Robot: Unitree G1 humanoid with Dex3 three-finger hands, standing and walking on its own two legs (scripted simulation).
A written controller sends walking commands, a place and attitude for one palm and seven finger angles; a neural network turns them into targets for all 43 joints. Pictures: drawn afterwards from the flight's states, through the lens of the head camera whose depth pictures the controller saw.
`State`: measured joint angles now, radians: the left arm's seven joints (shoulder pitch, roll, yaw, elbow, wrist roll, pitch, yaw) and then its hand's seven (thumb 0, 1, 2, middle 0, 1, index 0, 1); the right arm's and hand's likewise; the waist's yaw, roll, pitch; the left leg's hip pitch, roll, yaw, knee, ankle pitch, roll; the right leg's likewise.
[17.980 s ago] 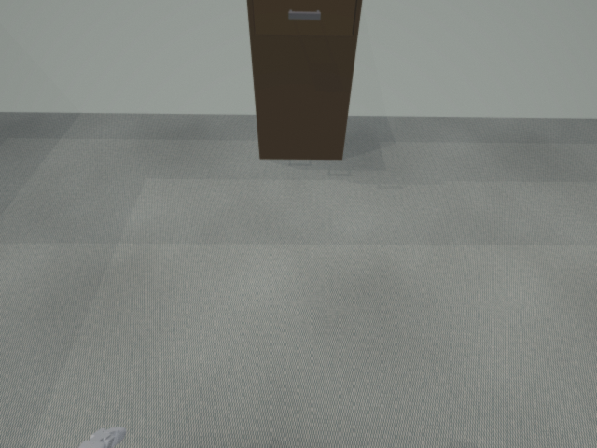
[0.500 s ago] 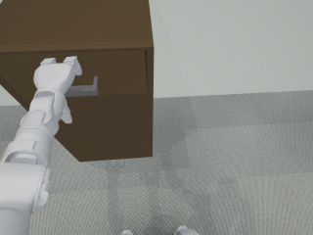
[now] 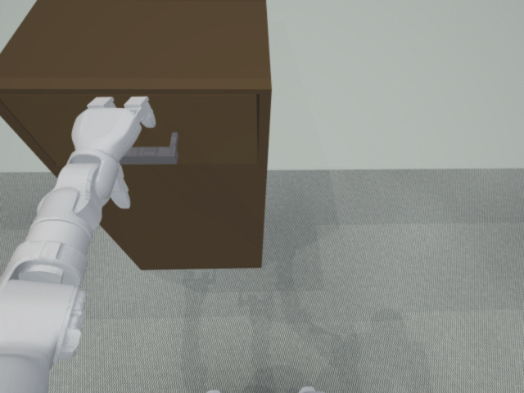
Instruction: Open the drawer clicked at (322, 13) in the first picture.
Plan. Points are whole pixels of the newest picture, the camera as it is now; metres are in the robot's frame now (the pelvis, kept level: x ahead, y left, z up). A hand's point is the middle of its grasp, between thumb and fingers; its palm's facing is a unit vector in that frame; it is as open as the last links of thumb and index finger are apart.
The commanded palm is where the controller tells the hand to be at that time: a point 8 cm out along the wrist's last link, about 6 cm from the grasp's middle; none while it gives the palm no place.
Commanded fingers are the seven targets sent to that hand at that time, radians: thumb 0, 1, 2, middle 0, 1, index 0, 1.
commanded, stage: re-aim the fingers above the handle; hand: left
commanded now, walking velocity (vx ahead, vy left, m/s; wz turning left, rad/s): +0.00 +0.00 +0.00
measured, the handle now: (142, 146) +0.53 +0.21 +0.01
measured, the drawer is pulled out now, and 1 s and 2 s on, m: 0.00 0.00 0.00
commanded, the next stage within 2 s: lower the fingers behind the handle in 1.88 s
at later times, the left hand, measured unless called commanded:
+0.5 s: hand (120, 149) +0.48 +0.22 +0.06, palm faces +0.00 -0.02 -1.00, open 13.9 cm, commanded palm +0.46 +0.23 +0.12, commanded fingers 0.00 -0.50 0.30 -0.30 -1.20 -0.30 -1.20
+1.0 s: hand (131, 147) +0.49 +0.20 +0.06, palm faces +0.01 +0.00 -1.00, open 13.7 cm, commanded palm +0.46 +0.22 +0.12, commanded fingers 0.00 -0.50 0.30 -0.30 -1.20 -0.30 -1.20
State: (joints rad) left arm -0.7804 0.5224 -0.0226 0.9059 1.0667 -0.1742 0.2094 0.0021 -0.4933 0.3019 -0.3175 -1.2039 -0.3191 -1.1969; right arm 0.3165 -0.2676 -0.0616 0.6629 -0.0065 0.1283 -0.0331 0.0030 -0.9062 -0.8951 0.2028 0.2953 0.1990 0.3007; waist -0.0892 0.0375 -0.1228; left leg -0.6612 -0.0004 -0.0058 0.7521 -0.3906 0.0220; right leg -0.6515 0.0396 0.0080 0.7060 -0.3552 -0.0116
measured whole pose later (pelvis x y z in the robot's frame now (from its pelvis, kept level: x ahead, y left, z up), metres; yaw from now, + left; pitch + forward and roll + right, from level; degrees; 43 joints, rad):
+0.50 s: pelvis -0.01 +0.00 +0.00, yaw -1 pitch +17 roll -1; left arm -0.82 0.53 0.01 0.99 1.10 -0.10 0.26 0.00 -0.49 0.30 -0.32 -1.20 -0.32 -1.20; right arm 0.34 -0.26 -0.04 0.67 0.00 0.12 -0.03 0.00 -0.91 -0.90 0.20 0.30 0.20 0.30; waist -0.12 0.04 -0.12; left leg -0.66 0.00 0.02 0.74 -0.37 0.03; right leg -0.67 0.04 0.04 0.70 -0.33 0.00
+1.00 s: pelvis -0.01 +0.00 +0.00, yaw -2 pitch +17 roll -1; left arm -0.86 0.48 -0.01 1.03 1.12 -0.03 0.29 0.00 -0.49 0.30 -0.36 -1.24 -0.34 -1.23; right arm 0.32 -0.26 -0.03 0.67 0.00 0.13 -0.02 0.00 -0.91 -0.90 0.20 0.30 0.20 0.30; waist -0.11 0.06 -0.13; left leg -0.68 0.00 0.03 0.75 -0.37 0.03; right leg -0.69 0.04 0.04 0.72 -0.34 0.00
